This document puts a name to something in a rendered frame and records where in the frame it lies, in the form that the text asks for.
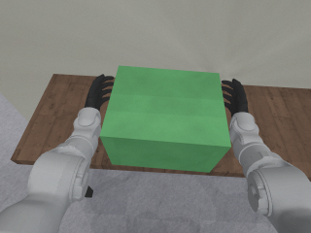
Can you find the table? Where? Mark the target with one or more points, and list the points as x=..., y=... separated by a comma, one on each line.
x=282, y=114

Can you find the robot right upper arm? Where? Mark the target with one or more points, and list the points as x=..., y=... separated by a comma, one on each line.
x=283, y=195

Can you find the robot left forearm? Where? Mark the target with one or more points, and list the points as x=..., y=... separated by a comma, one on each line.
x=83, y=140

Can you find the carton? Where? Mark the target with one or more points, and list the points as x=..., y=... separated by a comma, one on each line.
x=166, y=119

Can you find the left robot hand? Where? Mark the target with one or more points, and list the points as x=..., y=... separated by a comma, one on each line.
x=95, y=94

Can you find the robot right forearm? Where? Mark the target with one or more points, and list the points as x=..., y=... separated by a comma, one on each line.
x=249, y=148

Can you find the right robot hand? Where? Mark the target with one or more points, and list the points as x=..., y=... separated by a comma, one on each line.
x=238, y=99

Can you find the robot left upper arm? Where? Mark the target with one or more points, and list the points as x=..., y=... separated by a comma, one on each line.
x=58, y=180

